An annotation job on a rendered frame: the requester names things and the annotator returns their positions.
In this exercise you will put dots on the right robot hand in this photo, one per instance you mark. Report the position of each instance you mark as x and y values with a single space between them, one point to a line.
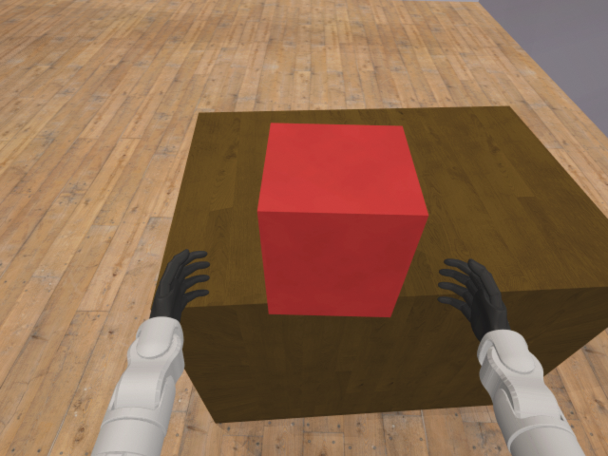
485 309

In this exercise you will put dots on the pedestal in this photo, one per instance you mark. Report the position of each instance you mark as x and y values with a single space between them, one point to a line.
493 193

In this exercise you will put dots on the left robot hand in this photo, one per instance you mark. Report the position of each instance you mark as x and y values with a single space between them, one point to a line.
170 298

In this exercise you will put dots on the robot right forearm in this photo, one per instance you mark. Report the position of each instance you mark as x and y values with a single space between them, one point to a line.
526 410

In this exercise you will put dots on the robot left forearm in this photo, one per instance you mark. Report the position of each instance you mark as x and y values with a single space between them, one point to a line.
137 417

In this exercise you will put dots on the carton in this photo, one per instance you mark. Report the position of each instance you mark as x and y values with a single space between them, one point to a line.
340 215

